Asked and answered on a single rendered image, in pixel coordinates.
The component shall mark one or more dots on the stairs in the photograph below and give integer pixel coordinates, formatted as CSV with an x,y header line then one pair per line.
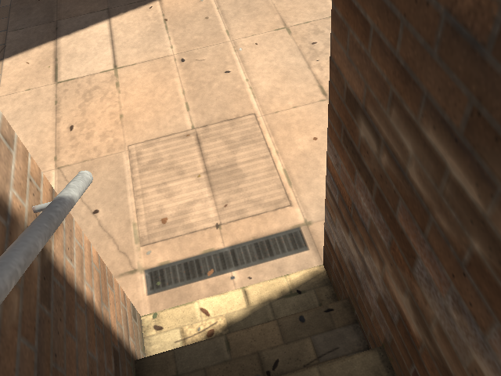
x,y
291,325

